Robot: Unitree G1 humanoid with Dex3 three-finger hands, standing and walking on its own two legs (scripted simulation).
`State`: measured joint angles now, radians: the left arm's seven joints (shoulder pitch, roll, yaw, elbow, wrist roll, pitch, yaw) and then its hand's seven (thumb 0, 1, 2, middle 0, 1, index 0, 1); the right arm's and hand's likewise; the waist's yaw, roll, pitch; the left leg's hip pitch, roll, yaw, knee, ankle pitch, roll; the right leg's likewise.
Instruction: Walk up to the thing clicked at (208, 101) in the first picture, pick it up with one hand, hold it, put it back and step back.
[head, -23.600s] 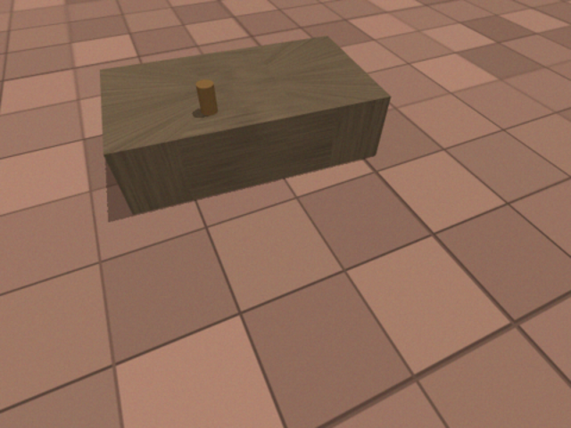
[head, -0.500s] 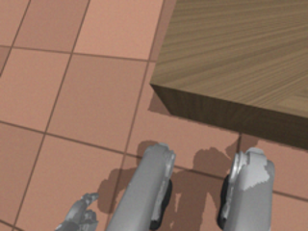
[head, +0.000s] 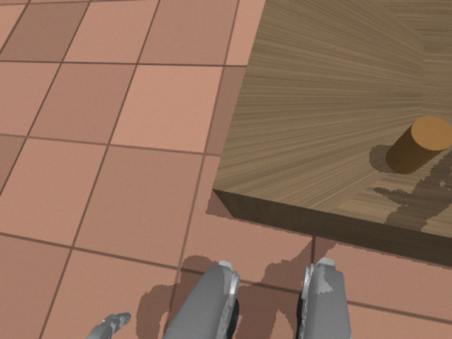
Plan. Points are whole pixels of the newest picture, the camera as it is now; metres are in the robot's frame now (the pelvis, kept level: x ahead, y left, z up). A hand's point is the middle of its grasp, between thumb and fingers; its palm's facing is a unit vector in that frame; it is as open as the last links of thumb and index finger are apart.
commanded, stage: home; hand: right
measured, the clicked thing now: (415, 147) +0.52 -0.32 -0.18
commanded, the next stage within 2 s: none
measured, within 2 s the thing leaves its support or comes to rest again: neither
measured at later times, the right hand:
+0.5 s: hand out of the picture +0.28 -0.30 +0.05, palm faces +0.33 +0.88 -0.34, open 17.2 cm
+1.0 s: hand out of the picture +0.18 -0.18 +0.07, palm faces +0.26 +0.93 -0.28, open 17.5 cm
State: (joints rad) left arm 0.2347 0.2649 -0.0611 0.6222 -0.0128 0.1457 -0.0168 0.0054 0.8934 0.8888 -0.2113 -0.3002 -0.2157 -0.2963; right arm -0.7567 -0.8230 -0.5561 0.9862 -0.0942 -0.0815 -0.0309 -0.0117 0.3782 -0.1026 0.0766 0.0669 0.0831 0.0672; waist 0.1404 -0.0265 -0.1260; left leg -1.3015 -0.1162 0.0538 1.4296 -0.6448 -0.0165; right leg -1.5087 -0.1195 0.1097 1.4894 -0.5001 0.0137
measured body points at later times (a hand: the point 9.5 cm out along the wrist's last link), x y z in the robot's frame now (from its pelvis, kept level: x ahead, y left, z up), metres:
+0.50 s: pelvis +0.03 -0.02 +0.13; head +0.07 -0.05 +0.57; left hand +0.17 +0.22 +0.03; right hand +0.26 -0.35 +0.07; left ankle +0.02 +0.14 -0.57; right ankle +0.08 -0.13 -0.57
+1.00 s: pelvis +0.03 +0.02 +0.13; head +0.05 +0.02 +0.58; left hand +0.24 +0.24 +0.06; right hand +0.17 -0.23 +0.09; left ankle +0.02 +0.14 -0.57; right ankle +0.08 -0.13 -0.57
